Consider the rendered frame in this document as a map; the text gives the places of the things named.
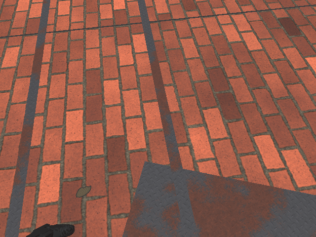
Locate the left robot hand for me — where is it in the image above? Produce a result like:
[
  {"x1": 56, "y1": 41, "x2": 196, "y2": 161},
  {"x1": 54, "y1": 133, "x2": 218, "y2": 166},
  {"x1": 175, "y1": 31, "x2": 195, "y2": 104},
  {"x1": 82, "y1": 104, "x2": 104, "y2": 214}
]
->
[{"x1": 26, "y1": 223, "x2": 75, "y2": 237}]

